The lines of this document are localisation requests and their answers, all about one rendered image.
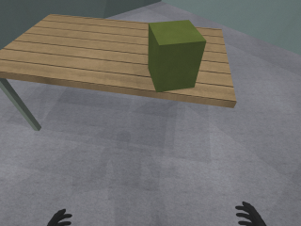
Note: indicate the table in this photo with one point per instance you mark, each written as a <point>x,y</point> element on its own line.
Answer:
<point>107,55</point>

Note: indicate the right robot hand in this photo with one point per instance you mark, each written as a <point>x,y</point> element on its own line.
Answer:
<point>252,215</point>

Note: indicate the carton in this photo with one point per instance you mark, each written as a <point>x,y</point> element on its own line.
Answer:
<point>175,51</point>

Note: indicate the left robot hand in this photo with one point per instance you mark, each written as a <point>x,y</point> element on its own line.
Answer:
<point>59,216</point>

